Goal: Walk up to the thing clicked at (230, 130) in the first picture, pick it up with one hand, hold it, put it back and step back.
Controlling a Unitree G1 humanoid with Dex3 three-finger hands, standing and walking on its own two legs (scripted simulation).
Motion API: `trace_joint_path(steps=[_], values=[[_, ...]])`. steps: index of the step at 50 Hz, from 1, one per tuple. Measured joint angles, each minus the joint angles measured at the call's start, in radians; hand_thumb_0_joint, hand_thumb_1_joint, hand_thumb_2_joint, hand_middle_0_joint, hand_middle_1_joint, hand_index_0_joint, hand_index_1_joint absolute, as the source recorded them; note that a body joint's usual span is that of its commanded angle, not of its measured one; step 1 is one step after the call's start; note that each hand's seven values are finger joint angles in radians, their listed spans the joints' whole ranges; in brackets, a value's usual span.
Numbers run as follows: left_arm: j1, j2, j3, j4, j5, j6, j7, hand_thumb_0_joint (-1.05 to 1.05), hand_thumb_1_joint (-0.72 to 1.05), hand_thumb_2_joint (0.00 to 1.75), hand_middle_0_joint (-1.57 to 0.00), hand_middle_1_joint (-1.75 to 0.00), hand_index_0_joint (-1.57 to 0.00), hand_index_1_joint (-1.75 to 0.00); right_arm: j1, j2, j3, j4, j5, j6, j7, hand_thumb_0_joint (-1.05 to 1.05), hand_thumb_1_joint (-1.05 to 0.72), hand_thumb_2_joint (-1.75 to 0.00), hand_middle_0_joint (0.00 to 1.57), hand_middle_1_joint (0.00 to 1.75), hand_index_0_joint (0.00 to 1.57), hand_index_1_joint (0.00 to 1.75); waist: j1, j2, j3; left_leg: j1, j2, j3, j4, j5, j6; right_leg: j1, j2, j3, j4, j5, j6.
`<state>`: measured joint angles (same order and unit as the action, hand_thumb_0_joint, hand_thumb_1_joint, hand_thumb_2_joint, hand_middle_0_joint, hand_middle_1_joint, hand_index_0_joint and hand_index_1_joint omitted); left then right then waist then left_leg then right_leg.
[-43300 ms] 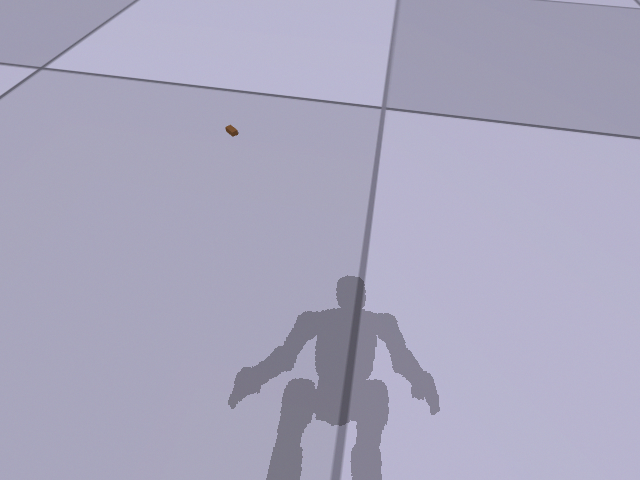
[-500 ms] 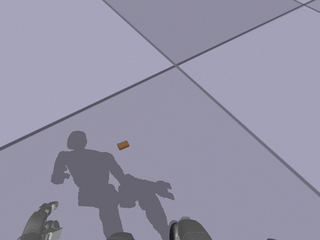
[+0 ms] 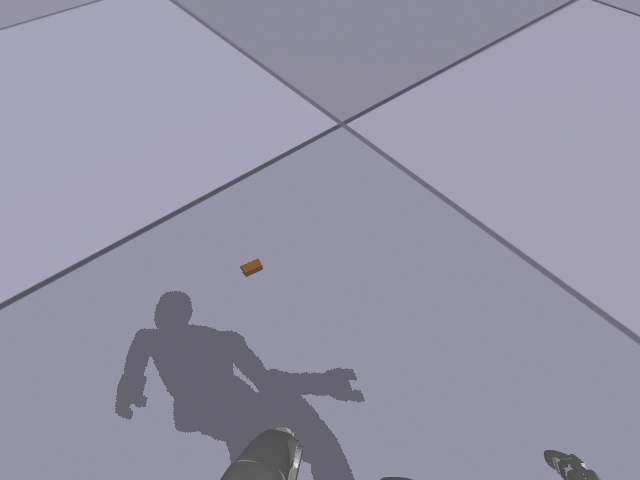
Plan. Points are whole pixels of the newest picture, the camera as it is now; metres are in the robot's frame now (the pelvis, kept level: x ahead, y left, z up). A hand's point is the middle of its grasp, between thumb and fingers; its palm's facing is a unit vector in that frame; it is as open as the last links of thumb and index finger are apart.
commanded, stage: step back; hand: left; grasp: from above
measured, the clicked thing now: (252, 267) +0.85 +0.31 -0.75
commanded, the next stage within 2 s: stand in 1.48 s
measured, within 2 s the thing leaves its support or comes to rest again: neither
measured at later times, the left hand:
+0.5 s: hand out of the picture -0.09 +0.25 -0.15, palm faces -0.02 -0.92 -0.38, open 7.4 cm
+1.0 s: hand out of the picture -0.14 +0.25 -0.14, palm faces +0.05 -0.92 -0.40, open 7.4 cm
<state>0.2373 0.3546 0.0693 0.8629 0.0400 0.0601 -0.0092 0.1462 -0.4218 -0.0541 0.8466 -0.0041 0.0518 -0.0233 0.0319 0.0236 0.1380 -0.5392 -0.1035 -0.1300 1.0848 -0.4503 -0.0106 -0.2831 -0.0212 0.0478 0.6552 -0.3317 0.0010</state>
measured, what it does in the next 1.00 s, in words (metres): walks backwards: left foot, then right foot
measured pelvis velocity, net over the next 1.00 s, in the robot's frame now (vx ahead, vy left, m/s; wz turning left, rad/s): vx -0.20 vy -0.04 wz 0.04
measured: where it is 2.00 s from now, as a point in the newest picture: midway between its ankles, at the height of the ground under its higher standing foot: outside the picture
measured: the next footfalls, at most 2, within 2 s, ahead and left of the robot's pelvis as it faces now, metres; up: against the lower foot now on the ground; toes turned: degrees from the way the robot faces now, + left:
left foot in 0.16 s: -0.04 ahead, +0.11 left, +0.00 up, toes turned +2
right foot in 0.50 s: -0.13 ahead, -0.15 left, +0.00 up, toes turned +3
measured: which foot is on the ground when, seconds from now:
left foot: up 0.00-0.14, down 0.16-0.52, up 0.54-0.72, down 0.74-1.00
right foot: down 0.00-0.18, up 0.20-0.48, down 0.50-1.00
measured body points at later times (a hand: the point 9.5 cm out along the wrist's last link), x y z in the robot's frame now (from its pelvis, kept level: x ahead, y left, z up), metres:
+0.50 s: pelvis -0.17 -0.02 -0.01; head -0.14 -0.01 +0.44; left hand -0.09 +0.30 -0.13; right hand -0.05 -0.33 -0.11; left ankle -0.08 +0.11 -0.72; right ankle -0.22 -0.15 -0.73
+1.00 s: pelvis -0.20 -0.04 +0.00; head -0.19 -0.04 +0.45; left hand -0.14 +0.29 -0.11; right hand -0.12 -0.34 -0.13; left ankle -0.17 +0.10 -0.73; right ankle -0.18 -0.15 -0.73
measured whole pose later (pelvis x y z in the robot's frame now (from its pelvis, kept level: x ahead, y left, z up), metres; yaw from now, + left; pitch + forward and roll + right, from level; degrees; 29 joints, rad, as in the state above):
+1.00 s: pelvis -0.20 -0.04 +0.00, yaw +2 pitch -3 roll +0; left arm 0.20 0.40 0.08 0.99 0.03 -0.01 -0.02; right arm 0.22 -0.35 -0.04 0.98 -0.03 -0.01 0.02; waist 0.00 0.00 0.06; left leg -0.28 0.01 -0.04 0.58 -0.26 -0.01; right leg -0.24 -0.01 -0.02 0.60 -0.35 -0.03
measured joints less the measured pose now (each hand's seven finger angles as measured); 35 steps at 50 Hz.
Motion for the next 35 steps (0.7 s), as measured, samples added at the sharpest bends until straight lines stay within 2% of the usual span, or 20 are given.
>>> trace_joint_path(steps=[3, 6, 8, 9, 10, 11, 13, 15, 17, 20, 23, 25, 26, 28, 29, 32, 35], values=[[-0.02, 0.004, 0.0, -0.023, 0.005, -0.002, 0.01, 0.01, 0.9, 0.9, -0.21, -0.3, -0.2, -0.3, 0.04, 0.001, 0.004, 0.012, -0.002, -0.006, 0.001, 0.01, -0.9, -0.89, 0.2, 0.3, 0.2, 0.3, -0.009, -0.004, -0.001, 0.067, -0.002, 0.021, -0.001, -0.028, -0.007, -0.032, -0.013, -0.017, -0.01, 0.035, 0.002], [-0.056, 0.02, 0.0, -0.06, 0.003, -0.008, 0.021, 0.01, 0.9, 0.9, -0.21, -0.3, -0.2, -0.3, 0.063, 0.013, 0.008, 0.024, -0.01, -0.005, 0.003, 0.01, -0.9, -0.89, 0.2, 0.3, 0.2, 0.3, -0.021, -0.012, 0.013, 0.178, 0.033, 0.061, -0.176, -0.054, -0.005, -0.073, -0.022, -0.045, 0.006, 0.058, 0.008], [-0.087, 0.034, -0.002, -0.082, -0.006, -0.006, 0.024, 0.01, 0.9, 0.9, -0.21, -0.3, -0.2, -0.3, 0.073, 0.022, 0.009, 0.031, -0.015, -0.012, 0.006, 0.01, -0.9, -0.89, 0.2, 0.3, 0.2, 0.3, -0.031, -0.022, 0.025, 0.267, 0.058, 0.092, -0.374, 0.03, 0.005, -0.111, -0.033, -0.064, 0.042, 0.061, 0.015], [-0.109, 0.046, 0.0, -0.086, -0.01, -0.002, 0.025, 0.01, 0.9, 0.9, -0.21, -0.3, -0.2, -0.3, 0.066, 0.038, 0.007, 0.041, -0.019, -0.016, 0.006, 0.01, -0.9, -0.89, 0.2, 0.3, 0.2, 0.3, -0.03, -0.053, 0.043, 0.284, 0.041, 0.107, -0.42, 0.081, 0.023, -0.128, -0.053, -0.055, 0.068, 0.061, 0.02], [-0.126, 0.055, 0.003, -0.086, -0.014, 0.003, 0.026, 0.01, 0.9, 0.9, -0.21, -0.3, -0.2, -0.3, 0.058, 0.054, 0.009, 0.049, -0.023, -0.016, 0.008, 0.01, -0.9, -0.89, 0.2, 0.3, 0.2, 0.3, -0.021, -0.084, 0.061, 0.286, 0.025, 0.124, -0.427, 0.099, 0.034, -0.141, -0.06, -0.027, 0.089, 0.063, 0.009], [-0.135, 0.054, 0.004, -0.081, -0.019, 0.008, 0.029, 0.01, 0.9, 0.9, -0.21, -0.3, -0.2, -0.3, 0.057, 0.061, 0.015, 0.049, -0.025, -0.014, 0.014, 0.01, -0.9, -0.89, 0.2, 0.3, 0.2, 0.3, -0.021, -0.089, 0.064, 0.275, 0.027, 0.126, -0.419, 0.106, 0.041, -0.157, -0.038, -0.002, 0.138, -0.022, 0.001], [-0.143, 0.047, 0.002, -0.066, -0.025, 0.02, 0.032, 0.01, 0.9, 0.9, -0.21, -0.3, -0.2, -0.3, 0.053, 0.065, 0.022, 0.049, -0.027, -0.017, 0.021, 0.01, -0.9, -0.89, 0.2, 0.3, 0.2, 0.3, -0.036, -0.069, 0.058, 0.254, 0.054, 0.111, -0.417, 0.126, 0.047, -0.191, 0.041, 0.047, 0.312, -0.157, -0.009], [-0.139, 0.047, 0.0, -0.058, -0.034, 0.023, 0.031, 0.01, 0.9, 0.9, -0.21, -0.3, -0.2, -0.3, 0.046, 0.072, 0.029, 0.046, -0.031, -0.018, 0.016, 0.01, -0.9, -0.89, 0.21, 0.3, 0.2, 0.3, -0.038, -0.066, 0.044, 0.243, 0.074, 0.11, -0.449, 0.164, 0.043, -0.21, 0.096, 0.084, 0.469, -0.184, -0.016], [-0.128, 0.045, 0.001, -0.053, -0.036, 0.017, 0.027, 0.01, 0.9, 0.9, -0.21, -0.3, -0.2, -0.3, 0.032, 0.07, 0.03, 0.039, -0.033, -0.02, 0.012, 0.01, -0.9, -0.89, 0.21, 0.3, 0.2, 0.3, -0.035, -0.059, 0.033, 0.227, 0.093, 0.113, -0.472, 0.197, 0.041, -0.195, 0.114, 0.086, 0.533, -0.181, -0.01], [-0.098, 0.042, 0.001, -0.036, -0.028, 0.004, 0.016, 0.01, 0.9, 0.9, -0.21, -0.3, -0.2, -0.3, 0.004, 0.063, 0.024, 0.024, -0.037, -0.028, 0.013, 0.01, -0.9, -0.89, 0.21, 0.3, 0.2, 0.3, -0.03, -0.049, 0.017, 0.198, 0.118, 0.127, -0.492, 0.235, 0.04, -0.11, 0.092, 0.063, 0.426, -0.179, 0.006], [-0.06, 0.043, -0.001, 0.003, -0.023, -0.014, 0.003, 0.01, 0.9, 0.9, -0.21, -0.3, -0.2, -0.3, -0.018, 0.05, 0.019, 0.011, -0.041, -0.034, 0.019, 0.01, -0.9, -0.89, 0.21, 0.3, 0.2, 0.3, -0.022, -0.043, -0.007, 0.162, 0.14, 0.151, -0.48, 0.25, 0.035, 0.019, 0.046, 0.025, 0.152, -0.186, -0.002], [-0.039, 0.039, 0.003, 0.044, -0.016, -0.032, 0.0, 0.01, 0.9, 0.9, -0.21, -0.3, -0.2, -0.3, -0.028, 0.036, 0.014, 0.01, -0.04, -0.028, 0.024, 0.01, -0.9, -0.89, 0.21, 0.3, 0.2, 0.3, -0.019, -0.025, -0.023, 0.128, 0.161, 0.156, -0.441, 0.246, 0.023, 0.101, 0.043, 0.0, -0.037, -0.099, -0.015], [-0.036, 0.025, 0.006, 0.067, -0.009, -0.037, 0.001, 0.01, 0.9, 0.9, -0.21, -0.3, -0.2, -0.3, -0.031, 0.025, 0.009, 0.016, -0.039, -0.024, 0.024, 0.01, -0.9, -0.89, 0.21, 0.3, 0.2, 0.3, -0.027, 0.007, -0.017, 0.114, 0.174, 0.127, -0.408, 0.205, 0.023, 0.112, 0.064, -0.017, -0.054, -0.064, -0.013], [-0.006, 0.015, 0.004, 0.088, 0.002, -0.038, -0.003, 0.01, 0.9, 0.9, -0.21, -0.3, -0.2, -0.3, -0.008, 0.026, 0.001, 0.039, -0.035, -0.014, 0.02, 0.01, -0.9, -0.89, 0.2, 0.3, 0.2, 0.3, -0.014, 0.007, -0.047, 0.093, 0.13, 0.073, -0.346, 0.063, 0.01, 0.093, 0.059, -0.018, -0.038, -0.061, -0.024], [0.01, 0.013, 0.003, 0.095, 0.004, -0.04, -0.003, 0.01, 0.9, 0.9, -0.21, -0.3, -0.2, -0.3, 0.005, 0.025, 0.001, 0.053, -0.031, -0.012, 0.021, 0.01, -0.9, -0.89, 0.2, 0.3, 0.2, 0.3, -0.001, -0.002, -0.059, 0.086, 0.104, 0.053, -0.299, 0.04, 0.004, 0.087, 0.048, -0.01, -0.037, -0.061, -0.031], [0.033, 0.002, 0.001, 0.113, 0.006, -0.049, 0.0, 0.01, 0.9, 0.9, -0.21, -0.3, -0.2, -0.3, 0.046, 0.01, -0.003, 0.085, -0.021, -0.024, 0.026, 0.01, -0.9, -0.89, 0.2, 0.3, 0.2, 0.3, 0.004, 0.003, -0.072, 0.095, 0.069, 0.025, -0.229, 0.053, -0.005, 0.093, 0.028, -0.018, -0.068, -0.028, -0.022], [0.039, 0.005, 0.002, 0.112, 0.008, -0.06, -0.006, 0.01, 0.9, 0.9, -0.21, -0.3, -0.2, -0.3, 0.088, 0.007, -0.002, 0.119, -0.024, -0.034, 0.036, 0.01, -0.9, -0.89, 0.2, 0.3, 0.2, 0.3, 0.002, 0.006, -0.081, 0.163, 0.086, 0.055, -0.321, 0.033, -0.01, 0.095, 0.013, -0.042, -0.078, -0.022, -0.011]])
